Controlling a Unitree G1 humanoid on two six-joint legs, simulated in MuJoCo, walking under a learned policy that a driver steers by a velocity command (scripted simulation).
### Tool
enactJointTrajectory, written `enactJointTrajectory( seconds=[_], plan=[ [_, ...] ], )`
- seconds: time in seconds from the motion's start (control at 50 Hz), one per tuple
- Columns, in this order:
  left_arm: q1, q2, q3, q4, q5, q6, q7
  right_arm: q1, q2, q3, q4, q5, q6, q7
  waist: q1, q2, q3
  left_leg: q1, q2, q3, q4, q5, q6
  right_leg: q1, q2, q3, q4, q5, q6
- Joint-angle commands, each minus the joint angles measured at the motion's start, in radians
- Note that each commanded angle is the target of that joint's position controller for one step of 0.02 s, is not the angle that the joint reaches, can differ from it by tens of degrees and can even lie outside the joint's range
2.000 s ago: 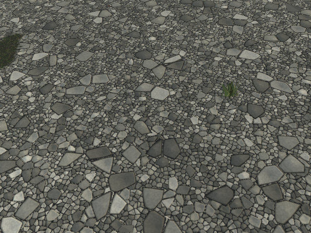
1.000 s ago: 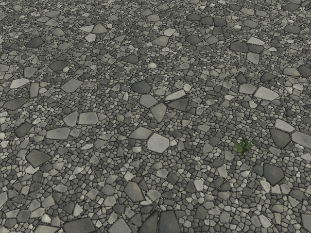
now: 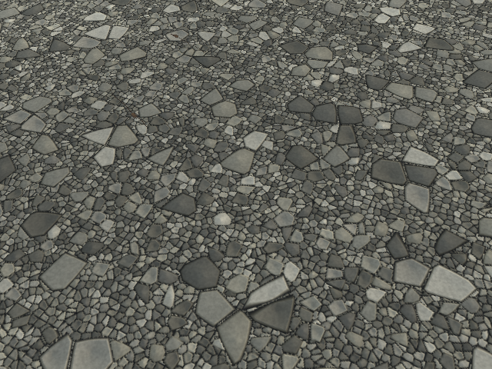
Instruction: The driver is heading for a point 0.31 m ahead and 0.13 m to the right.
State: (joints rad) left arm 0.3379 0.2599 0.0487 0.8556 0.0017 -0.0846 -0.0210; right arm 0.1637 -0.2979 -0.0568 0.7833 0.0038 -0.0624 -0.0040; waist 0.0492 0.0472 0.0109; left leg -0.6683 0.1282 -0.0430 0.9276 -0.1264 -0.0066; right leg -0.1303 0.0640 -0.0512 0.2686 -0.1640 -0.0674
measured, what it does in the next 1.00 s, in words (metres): walks ahead: left foot, then right foot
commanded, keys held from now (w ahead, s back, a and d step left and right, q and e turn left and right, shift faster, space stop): no key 0.08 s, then e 0.14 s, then no key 0.78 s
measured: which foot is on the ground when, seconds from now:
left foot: up 0.00-0.20, down 0.22-1.00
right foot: down 0.00-0.24, up 0.26-0.50, down 0.52-1.00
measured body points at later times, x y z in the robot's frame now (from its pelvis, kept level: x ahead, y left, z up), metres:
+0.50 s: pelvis +0.18 +0.04 -0.02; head +0.20 +0.03 +0.43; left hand +0.29 +0.30 -0.14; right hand +0.29 -0.22 -0.14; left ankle +0.27 +0.14 -0.75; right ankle +0.19 -0.11 -0.74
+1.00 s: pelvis +0.23 +0.01 -0.01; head +0.24 +0.01 +0.44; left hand +0.33 +0.26 -0.15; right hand +0.28 -0.26 -0.15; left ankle +0.26 +0.14 -0.75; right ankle +0.19 -0.11 -0.75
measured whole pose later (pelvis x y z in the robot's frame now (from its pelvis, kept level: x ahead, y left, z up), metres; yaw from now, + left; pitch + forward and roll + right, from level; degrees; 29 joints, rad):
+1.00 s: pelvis +0.23 +0.01 -0.01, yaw -5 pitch -1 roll +0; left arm 0.20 0.22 0.03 0.98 0.00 0.00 0.03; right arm 0.14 -0.24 -0.04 1.06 0.00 0.01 -0.03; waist -0.01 0.00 0.04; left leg -0.23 0.04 0.04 0.48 -0.22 -0.02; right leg -0.16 -0.01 0.00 0.50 -0.31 0.00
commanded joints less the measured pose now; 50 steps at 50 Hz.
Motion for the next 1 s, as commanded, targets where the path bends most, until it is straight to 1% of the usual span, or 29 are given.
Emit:
enactJointTrajectory(
  seconds=[0.02, 0.06, 0.12, 0.16, 0.18, 0.2, 0.22, 0.24, 0.26, 0.28, 0.3, 0.32, 0.34, 0.36, 0.4, 0.44, 0.48, 0.5, 0.52, 0.54, 0.56, 0.58, 0.6, 0.62, 0.64, 0.66, 0.76, 0.86, 1.0],
  plan=[
    [-0.05, 0.159, 0.033, -0.057, -0.004, -0.012, 0.015, -0.044, -0.033, -0.005, -0.061, -0.003, -0.013, 0.006, -0.024, -0.099, 0.026, 0.011, -0.002, 0.008, -0.178, 0.167, -0.01, -0.02, -0.238, 0.126, -0.138, 0.295, -0.139],
    [-0.016, 0.166, 0.033, -0.036, -0.005, -0.002, 0.023, -0.109, -0.013, 0.004, -0.077, -0.006, -0.023, 0.016, 0.001, -0.097, 0.031, 0.084, -0.043, 0.047, -0.299, 0.243, -0.009, -0.021, -0.216, 0.075, -0.107, 0.418, -0.118],
    [0.04, 0.167, 0.031, -0.001, -0.011, 0.021, 0.029, -0.167, -0.021, 0.001, -0.099, -0.006, -0.033, 0.032, 0.02, -0.112, 0.016, 0.126, -0.084, 0.038, -0.388, 0.26, 0.005, 0.056, -0.237, 0.101, -0.023, 0.483, -0.105],
    [0.025, 0.179, 0.036, 0.004, -0.017, 0.034, 0.034, -0.147, -0.054, -0.01, -0.1, -0.014, -0.039, 0.037, -0.007, -0.132, -0.003, 0.159, -0.1, 0.013, -0.441, 0.199, 0.027, 0.111, -0.256, 0.155, 0.057, 0.495, -0.086],
    [0.003, 0.189, 0.041, 0.0, -0.019, 0.039, 0.038, -0.103, -0.076, -0.018, -0.088, -0.02, -0.042, 0.034, -0.037, -0.141, -0.022, 0.21, -0.109, 0.012, -0.469, 0.187, 0.041, 0.124, -0.254, 0.174, 0.112, 0.515, -0.071],
    [-0.027, 0.187, 0.041, -0.01, -0.021, 0.043, 0.04, -0.016, -0.101, -0.03, -0.058, -0.027, -0.046, 0.028, -0.084, -0.13, -0.065, 0.335, -0.12, 0.031, -0.529, 0.272, 0.061, 0.11, -0.216, 0.167, 0.208, 0.541, -0.045],
    [-0.019, 0.157, 0.031, -0.031, -0.007, 0.039, 0.04, 0.067, -0.166, -0.045, -0.043, -0.041, -0.051, 0.017, -0.105, -0.065, -0.169, 0.556, -0.027, -0.024, -0.477, 0.631, 0.1, 0.012, -0.15, 0.139, 0.373, 0.406, -0.003],
    [0.092, 0.068, 0.005, -0.033, 0.009, 0.027, 0.036, 0.136, -0.219, -0.053, -0.042, -0.059, -0.038, 0.006, -0.085, 0.129, -0.322, 0.931, 0.231, -0.251, -0.378, 1.009, 0.246, -0.3, -0.04, 0.093, 0.698, -0.098, 0.066],
    [0.163, 0.069, -0.003, -0.013, -0.011, 0.027, 0.033, 0.167, -0.159, -0.038, -0.043, -0.034, -0.019, 0.008, -0.101, 0.23, -0.481, 1.024, 0.337, -0.415, -0.397, 0.987, 0.346, -0.405, 0.011, 0.153, 0.905, -0.588, 0.096],
    [0.123, 0.164, 0.026, -0.006, -0.03, 0.038, 0.032, 0.136, -0.12, -0.027, -0.051, -0.018, -0.002, 0.011, -0.113, 0.117, -0.43, 0.917, 0.279, -0.36, -0.448, 0.751, 0.314, -0.434, -0.035, 0.201, 0.981, -0.565, 0.102],
    [0.052, 0.159, 0.029, -0.023, -0.038, 0.055, 0.039, 0.062, -0.095, -0.019, -0.054, -0.012, 0.007, 0.009, -0.091, 0.075, -0.308, 0.793, 0.232, -0.294, -0.497, 0.529, 0.276, -0.484, -0.069, 0.162, 0.977, -0.504, 0.108],
    [0.022, 0.133, 0.027, -0.019, -0.027, 0.079, 0.048, -0.01, -0.046, -0.002, -0.048, -0.013, 0.01, 0.01, -0.063, 0.031, -0.201, 0.629, 0.183, -0.231, -0.559, 0.34, 0.251, -0.464, -0.106, 0.148, 0.905, -0.453, 0.119],
    [0.02, 0.115, 0.028, -0.021, -0.016, 0.105, 0.058, -0.074, -0.027, 0.006, -0.046, -0.023, 0.01, 0.012, -0.026, 0.059, -0.143, 0.472, 0.156, -0.193, -0.617, 0.191, 0.227, -0.373, -0.14, 0.152, 0.816, -0.393, 0.126],
    [0.037, 0.09, 0.022, -0.017, -0.01, 0.124, 0.063, -0.122, -0.04, 0.002, -0.041, -0.035, 0.011, 0.016, 0.001, 0.098, -0.107, 0.342, 0.116, -0.138, -0.662, 0.125, 0.216, -0.268, -0.134, 0.116, 0.735, -0.343, 0.133],
    [0.055, 0.062, 0.015, -0.006, 0.004, 0.13, 0.067, -0.157, -0.052, -0.004, -0.03, -0.042, 0.01, 0.016, 0.015, 0.118, -0.105, 0.264, 0.082, -0.066, -0.679, 0.131, 0.216, -0.145, -0.122, 0.08, 0.592, -0.272, 0.128],
    [0.033, 0.067, 0.013, -0.005, 0.007, 0.125, 0.062, -0.143, -0.06, -0.006, -0.008, -0.03, 0.012, 0.009, 0.003, 0.097, -0.135, 0.294, 0.088, -0.061, -0.67, 0.089, 0.218, -0.085, -0.118, 0.067, 0.464, -0.15, 0.111],
    [0.023, 0.072, 0.015, 0.001, 0.013, 0.124, 0.054, -0.146, -0.063, -0.003, 0.009, -0.013, 0.023, 0.003, 0.013, 0.077, -0.128, 0.27, 0.074, -0.052, -0.656, -0.113, 0.185, 0.004, -0.101, 0.041, 0.324, -0.026, 0.086],
    [0.005, 0.081, 0.017, -0.005, 0.023, 0.125, 0.052, -0.13, -0.048, 0.004, 0.022, -0.009, 0.027, 0.002, 0.011, 0.061, -0.106, 0.246, 0.05, -0.05, -0.654, -0.254, 0.145, 0.031, -0.101, 0.046, 0.275, -0.012, 0.068],
    [-0.022, 0.103, 0.018, -0.024, 0.035, 0.125, 0.053, -0.103, -0.023, 0.014, 0.04, -0.013, 0.03, 0.003, 0.001, 0.021, -0.061, 0.221, 0.018, -0.039, -0.637, -0.362, 0.087, 0.025, -0.147, 0.106, 0.198, 0.014, 0.041],
    [-0.057, 0.166, 0.027, -0.046, 0.028, 0.126, 0.061, -0.065, -0.025, 0.013, 0.048, -0.025, 0.031, 0.005, -0.048, -0.079, -0.015, 0.23, -0.048, 0.009, -0.574, -0.386, 0.033, -0.041, -0.221, 0.184, 0.136, -0.033, 0.008],
    [-0.096, 0.159, 0.027, -0.027, 0.018, 0.122, 0.059, -0.04, -0.005, 0.013, 0.057, -0.023, 0.036, -0.001, -0.085, -0.22, 0.005, 0.374, -0.1, 0.078, -0.54, -0.244, -0.001, -0.225, -0.207, 0.192, 0.076, -0.324, -0.014],
    [-0.124, 0.11, 0.016, -0.031, 0.022, 0.111, 0.056, -0.063, -0.028, 0.009, 0.067, -0.025, 0.04, -0.008, -0.072, -0.214, 0.04, 0.447, -0.104, 0.081, -0.497, -0.162, -0.012, -0.297, -0.178, 0.186, 0.031, -0.42, 0.005],
    [-0.135, 0.087, 0.008, -0.022, 0.027, 0.099, 0.054, -0.056, -0.029, 0.006, 0.077, -0.022, 0.043, -0.014, -0.078, -0.209, 0.045, 0.479, -0.099, 0.078, -0.489, -0.114, -0.006, -0.314, -0.174, 0.18, 0.021, -0.403, 0.027],
    [-0.144, 0.085, 0.007, -0.019, 0.025, 0.087, 0.051, -0.041, -0.031, 0.005, 0.093, -0.023, 0.047, -0.019, -0.081, -0.195, 0.049, 0.486, -0.089, 0.07, -0.495, -0.093, 0.002, -0.301, -0.16, 0.163, 0.037, -0.335, 0.045],
    [-0.137, 0.084, 0.007, -0.013, 0.018, 0.077, 0.049, -0.029, -0.042, 0.002, 0.106, -0.025, 0.048, -0.021, -0.075, -0.159, 0.041, 0.478, -0.083, 0.063, -0.501, -0.076, 0.009, -0.265, -0.152, 0.149, 0.062, -0.262, 0.054],
    [-0.117, 0.088, 0.007, -0.002, 0.013, 0.07, 0.05, -0.027, -0.038, 0.002, 0.117, -0.024, 0.047, -0.02, -0.068, -0.127, 0.025, 0.468, -0.078, 0.059, -0.507, -0.059, 0.015, -0.22, -0.146, 0.137, 0.089, -0.187, 0.057],
    [-0.094, 0.086, 0.006, 0.032, 0.005, 0.07, 0.054, -0.028, -0.032, 0.001, 0.165, -0.012, 0.041, -0.016, -0.048, -0.066, -0.028, 0.477, -0.074, 0.064, -0.499, 0.061, 0.011, -0.109, -0.132, 0.11, 0.15, 0.048, 0.045],
    [-0.106, 0.08, 0.005, 0.058, 0.002, 0.076, 0.052, -0.017, -0.039, 0.0, 0.209, -0.007, 0.052, -0.024, -0.051, -0.045, -0.038, 0.507, -0.072, 0.065, -0.486, 0.123, 0.011, -0.083, -0.123, 0.096, 0.157, 0.137, 0.043],
    [-0.113, 0.073, 0.005, 0.1, 0.001, 0.081, 0.051, -0.015, -0.049, -0.001, 0.251, -0.005, 0.065, -0.035, -0.056, -0.05, -0.028, 0.528, -0.069, 0.066, -0.485, 0.137, 0.01, -0.074, -0.113, 0.082, 0.145, 0.166, 0.045]
  ],
)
